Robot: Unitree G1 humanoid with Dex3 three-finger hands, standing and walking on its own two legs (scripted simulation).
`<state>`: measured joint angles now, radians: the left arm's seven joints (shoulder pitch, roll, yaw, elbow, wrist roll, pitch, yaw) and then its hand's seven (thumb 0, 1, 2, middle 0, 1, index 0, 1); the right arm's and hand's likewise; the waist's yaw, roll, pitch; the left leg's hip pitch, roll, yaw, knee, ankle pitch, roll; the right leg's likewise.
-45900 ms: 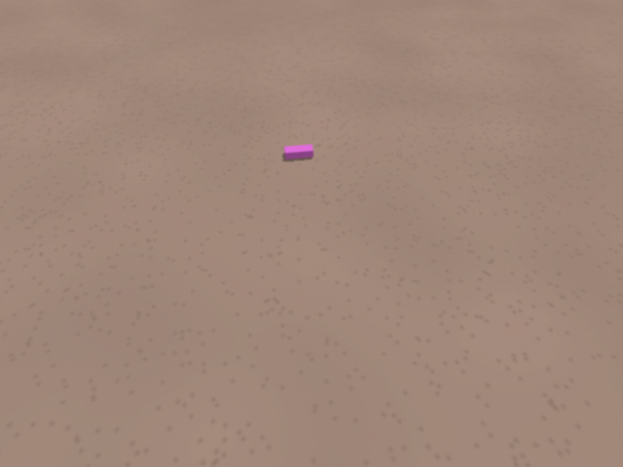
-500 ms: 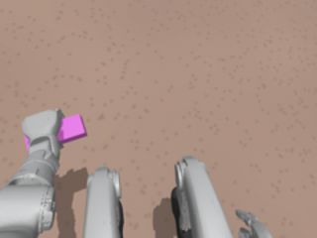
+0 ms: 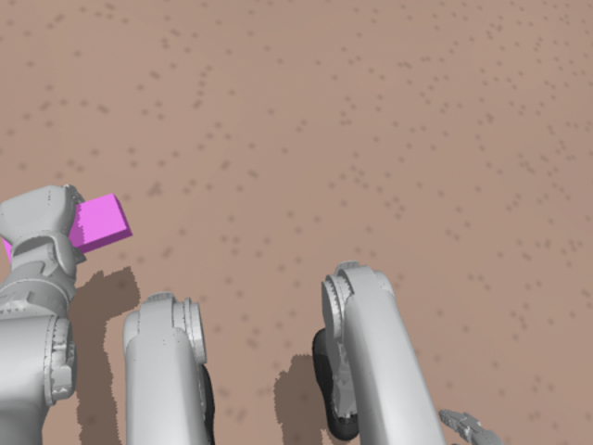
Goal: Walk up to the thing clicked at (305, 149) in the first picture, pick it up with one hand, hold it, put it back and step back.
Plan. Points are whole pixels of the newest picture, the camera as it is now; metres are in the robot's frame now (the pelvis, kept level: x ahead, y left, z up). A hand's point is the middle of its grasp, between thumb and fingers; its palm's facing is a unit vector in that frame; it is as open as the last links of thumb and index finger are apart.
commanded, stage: crouch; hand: left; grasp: from above
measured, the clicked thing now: (70, 232) +0.44 +0.28 -0.20
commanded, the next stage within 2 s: lower in 0.16 s
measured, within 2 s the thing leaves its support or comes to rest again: rests again in 1.34 s
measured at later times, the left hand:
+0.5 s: hand (75, 244) +0.43 +0.29 -0.23, palm faces -0.44 -0.16 -0.88, open 8.8 cm
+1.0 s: hand (90, 247) +0.44 +0.29 -0.29, palm faces -0.42 -0.20 -0.89, open 8.8 cm
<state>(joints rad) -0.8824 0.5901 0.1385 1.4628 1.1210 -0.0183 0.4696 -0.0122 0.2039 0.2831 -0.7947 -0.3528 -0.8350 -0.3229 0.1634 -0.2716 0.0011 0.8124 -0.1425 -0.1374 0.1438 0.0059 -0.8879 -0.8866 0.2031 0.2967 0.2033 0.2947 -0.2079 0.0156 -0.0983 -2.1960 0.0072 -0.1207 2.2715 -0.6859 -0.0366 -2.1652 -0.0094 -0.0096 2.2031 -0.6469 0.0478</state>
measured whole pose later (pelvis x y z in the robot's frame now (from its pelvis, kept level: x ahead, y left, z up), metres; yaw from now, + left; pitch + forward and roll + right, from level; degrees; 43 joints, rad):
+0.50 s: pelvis +0.00 +0.00 -0.04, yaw -1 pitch +33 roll -7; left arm -0.93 0.66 0.18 1.59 1.16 -0.08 0.52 -0.01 0.18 0.30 -0.82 -0.34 -0.85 -0.32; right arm 0.14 -0.29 0.03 0.82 -0.18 -0.17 0.20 0.00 -0.90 -0.89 0.20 0.30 0.20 0.30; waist -0.23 0.00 -0.04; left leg -2.31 0.00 -0.15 2.42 -0.70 -0.04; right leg -2.26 0.00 -0.02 2.33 -0.66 0.06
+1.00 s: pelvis +0.01 +0.01 -0.07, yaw -5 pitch +31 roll -10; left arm -0.94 0.78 0.29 1.72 1.22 -0.13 0.64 -0.02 0.18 0.30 -0.82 -0.33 -0.86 -0.31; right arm 0.12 -0.30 0.08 0.82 -0.26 -0.20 0.28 0.00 -0.90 -0.89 0.20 0.30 0.20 0.30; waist -0.29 -0.04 0.04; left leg -2.36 -0.01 -0.20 2.54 -0.73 -0.03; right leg -2.30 0.02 -0.05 2.41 -0.66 0.08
